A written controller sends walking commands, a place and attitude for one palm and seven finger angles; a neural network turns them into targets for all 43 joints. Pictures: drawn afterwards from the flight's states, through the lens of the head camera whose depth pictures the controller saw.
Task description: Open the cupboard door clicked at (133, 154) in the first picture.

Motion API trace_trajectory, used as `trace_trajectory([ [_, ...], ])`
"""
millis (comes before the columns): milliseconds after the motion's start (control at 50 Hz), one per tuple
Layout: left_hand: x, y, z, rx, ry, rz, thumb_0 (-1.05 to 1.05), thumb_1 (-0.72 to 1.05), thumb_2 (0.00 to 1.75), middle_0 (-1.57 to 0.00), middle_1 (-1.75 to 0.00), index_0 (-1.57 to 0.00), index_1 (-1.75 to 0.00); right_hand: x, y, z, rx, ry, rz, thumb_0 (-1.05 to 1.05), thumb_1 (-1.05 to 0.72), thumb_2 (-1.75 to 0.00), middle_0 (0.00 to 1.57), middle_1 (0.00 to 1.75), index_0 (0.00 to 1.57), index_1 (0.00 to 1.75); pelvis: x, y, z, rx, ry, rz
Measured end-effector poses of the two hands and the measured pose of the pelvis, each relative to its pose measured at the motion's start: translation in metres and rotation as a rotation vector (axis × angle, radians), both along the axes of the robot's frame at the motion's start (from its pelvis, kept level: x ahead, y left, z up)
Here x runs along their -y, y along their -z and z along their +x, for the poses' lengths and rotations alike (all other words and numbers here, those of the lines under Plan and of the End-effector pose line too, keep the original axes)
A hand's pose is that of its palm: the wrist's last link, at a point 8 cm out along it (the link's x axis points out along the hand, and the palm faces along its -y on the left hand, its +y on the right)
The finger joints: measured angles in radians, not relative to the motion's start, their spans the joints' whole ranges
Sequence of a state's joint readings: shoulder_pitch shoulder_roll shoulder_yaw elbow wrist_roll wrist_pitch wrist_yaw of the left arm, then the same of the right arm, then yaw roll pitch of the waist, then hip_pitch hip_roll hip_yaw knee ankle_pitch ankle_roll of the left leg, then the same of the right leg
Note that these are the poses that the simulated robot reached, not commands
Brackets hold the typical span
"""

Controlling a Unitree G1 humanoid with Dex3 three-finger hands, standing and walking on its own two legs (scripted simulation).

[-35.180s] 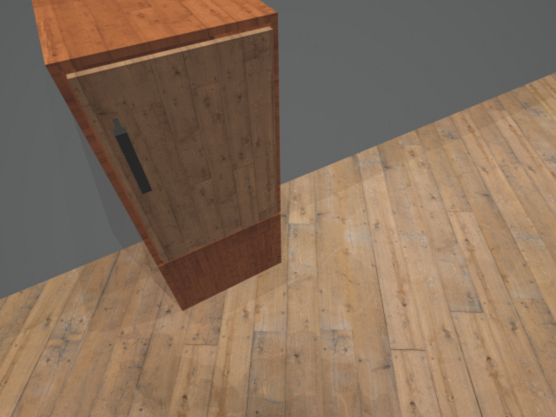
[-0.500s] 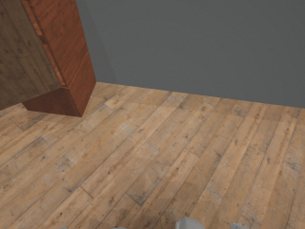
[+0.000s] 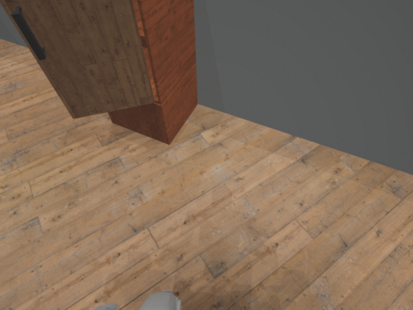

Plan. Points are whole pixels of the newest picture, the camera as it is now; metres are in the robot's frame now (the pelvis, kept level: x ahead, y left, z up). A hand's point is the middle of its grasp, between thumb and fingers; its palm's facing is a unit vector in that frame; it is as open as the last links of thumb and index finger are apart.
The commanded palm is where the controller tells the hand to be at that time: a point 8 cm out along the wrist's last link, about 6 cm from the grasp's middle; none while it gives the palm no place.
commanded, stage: turn to face it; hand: left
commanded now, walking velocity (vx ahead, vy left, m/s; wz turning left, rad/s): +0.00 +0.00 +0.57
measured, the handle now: (30, 34) +0.89 +0.63 +0.02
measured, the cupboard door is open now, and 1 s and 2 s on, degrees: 42 42 42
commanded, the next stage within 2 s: take the last steps up to it in 0.60 s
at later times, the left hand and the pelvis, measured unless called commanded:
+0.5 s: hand out of the picture +0.07 +0.23 -0.16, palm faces +0.23 -0.94 -0.25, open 7.4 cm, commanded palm none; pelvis +0.02 +0.01 +0.00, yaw +12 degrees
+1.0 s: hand out of the picture -0.08 +0.21 -0.19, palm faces +0.45 -0.87 -0.20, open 7.4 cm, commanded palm none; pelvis +0.02 +0.04 -0.01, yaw +22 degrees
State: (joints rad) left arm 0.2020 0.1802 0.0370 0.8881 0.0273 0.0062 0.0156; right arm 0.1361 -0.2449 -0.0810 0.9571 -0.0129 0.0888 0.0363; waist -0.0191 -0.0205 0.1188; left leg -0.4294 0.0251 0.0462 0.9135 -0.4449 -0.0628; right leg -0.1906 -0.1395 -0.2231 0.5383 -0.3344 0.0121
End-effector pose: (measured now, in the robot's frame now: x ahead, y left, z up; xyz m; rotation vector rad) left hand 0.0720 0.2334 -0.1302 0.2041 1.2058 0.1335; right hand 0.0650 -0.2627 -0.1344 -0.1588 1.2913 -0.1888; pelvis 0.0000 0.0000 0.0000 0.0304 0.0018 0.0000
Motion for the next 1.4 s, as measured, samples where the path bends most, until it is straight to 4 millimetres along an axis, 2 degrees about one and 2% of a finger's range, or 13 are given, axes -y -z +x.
trace_trajectory([
  [120, -0.042, 0.030, -0.049, -0.087, -0.135, -0.016, 0.00, 0.90, 0.90, -0.20, -0.30, -0.20, -0.30, -0.030, -0.004, 0.065, 0.110, -0.145, -0.052, 0.01, -0.90, -0.90, 0.20, 0.30, 0.20, 0.30, -0.023, 0.017, 0.006, -0.006, -0.075, -0.018],
  [180, -0.059, 0.030, -0.061, -0.131, -0.178, 0.005, 0.01, 0.91, 0.90, -0.20, -0.30, -0.20, -0.30, -0.044, -0.013, 0.080, 0.156, -0.187, -0.068, 0.01, -0.90, -0.89, 0.20, 0.30, 0.20, 0.30, -0.029, 0.014, 0.006, -0.003, -0.097, -0.033],
  [260, -0.071, 0.017, -0.055, -0.092, -0.211, 0.013, 0.01, 0.91, 0.90, -0.20, -0.30, -0.20, -0.29, -0.056, -0.022, 0.084, 0.152, -0.225, -0.072, 0.00, -0.90, -0.89, 0.20, 0.30, 0.20, 0.30, -0.033, 0.004, 0.008, 0.000, -0.126, -0.047],
  [360, -0.071, 0.003, -0.039, -0.020, -0.227, 0.020, 0.01, 0.91, 0.90, -0.20, -0.30, -0.20, -0.29, -0.063, -0.020, 0.079, 0.116, -0.250, -0.042, 0.01, -0.90, -0.89, 0.20, 0.30, 0.20, 0.30, -0.031, -0.003, 0.010, 0.001, -0.162, -0.052],
  [560, -0.030, -0.005, -0.022, 0.071, -0.246, 0.050, 0.00, 0.91, 0.90, -0.20, -0.30, -0.20, -0.29, -0.041, 0.017, 0.062, 0.021, -0.243, 0.037, 0.01, -0.90, -0.89, 0.21, 0.30, 0.21, 0.30, 0.000, 0.009, 0.018, 0.003, -0.236, -0.021],
  [700, 0.002, -0.007, -0.057, 0.012, -0.320, 0.013, 0.00, 0.91, 0.90, -0.20, -0.30, -0.20, -0.30, -0.030, 0.013, 0.067, -0.033, -0.278, 0.035, 0.01, -0.90, -0.89, 0.20, 0.30, 0.20, 0.30, 0.007, -0.001, 0.019, 0.022, -0.306, -0.008],
  [780, 0.004, -0.003, -0.084, -0.023, -0.384, -0.001, 0.00, 0.92, 0.90, -0.20, -0.30, -0.20, -0.30, -0.037, 0.005, 0.075, -0.042, -0.325, 0.020, 0.01, -0.90, -0.89, 0.20, 0.30, 0.20, 0.30, 0.006, -0.004, 0.019, 0.020, -0.339, -0.002],
  [960, -0.015, 0.025, -0.166, -0.169, -0.530, -0.075, 0.00, 0.91, 0.90, -0.20, -0.30, -0.20, -0.30, -0.093, -0.003, 0.113, 0.056, -0.465, -0.014, 0.01, -0.90, -0.90, 0.20, 0.30, 0.20, 0.30, -0.032, 0.008, 0.019, 0.014, -0.396, -0.026],
  [1020, -0.026, 0.026, -0.172, -0.226, -0.529, -0.086, 0.01, 0.91, 0.90, -0.20, -0.30, -0.20, -0.30, -0.109, -0.007, 0.110, 0.081, -0.464, -0.017, 0.01, -0.90, -0.89, 0.20, 0.30, 0.20, 0.30, -0.045, 0.006, 0.023, 0.020, -0.390, -0.028],
  [1100, -0.046, 0.016, -0.146, -0.183, -0.510, -0.088, 0.01, 0.91, 0.90, -0.20, -0.30, -0.20, -0.29, -0.121, -0.011, 0.090, 0.028, -0.443, -0.008, 0.00, -0.90, -0.89, 0.20, 0.30, 0.20, 0.30, -0.059, -0.004, 0.035, 0.025, -0.398, -0.033],
  [1200, -0.067, 0.007, -0.089, -0.084, -0.481, -0.075, 0.01, 0.91, 0.90, -0.20, -0.30, -0.20, -0.29, -0.128, -0.005, 0.059, -0.096, -0.397, 0.018, 0.00, -0.90, -0.89, 0.20, 0.30, 0.20, 0.30, -0.072, -0.008, 0.057, 0.027, -0.398, -0.025],
  [1320, -0.083, 0.004, 0.000, 0.002, -0.408, -0.061, 0.01, 0.91, 0.90, -0.20, -0.30, -0.19, -0.29, -0.128, 0.004, 0.033, -0.240, -0.316, 0.044, 0.01, -0.90, -0.89, 0.20, 0.30, 0.20, 0.30, -0.080, -0.003, 0.094, 0.020, -0.386, -0.006],
  [1400, -0.089, 0.004, 0.068, 0.061, -0.352, -0.045, 0.01, 0.91, 0.90, -0.20, -0.30, -0.20, -0.29, -0.123, 0.012, 0.032, -0.333, -0.267, 0.053, 0.01, -0.90, -0.89, 0.20, 0.30, 0.20, 0.30, -0.081, 0.006, 0.128, 0.012, -0.378, 0.001],
])
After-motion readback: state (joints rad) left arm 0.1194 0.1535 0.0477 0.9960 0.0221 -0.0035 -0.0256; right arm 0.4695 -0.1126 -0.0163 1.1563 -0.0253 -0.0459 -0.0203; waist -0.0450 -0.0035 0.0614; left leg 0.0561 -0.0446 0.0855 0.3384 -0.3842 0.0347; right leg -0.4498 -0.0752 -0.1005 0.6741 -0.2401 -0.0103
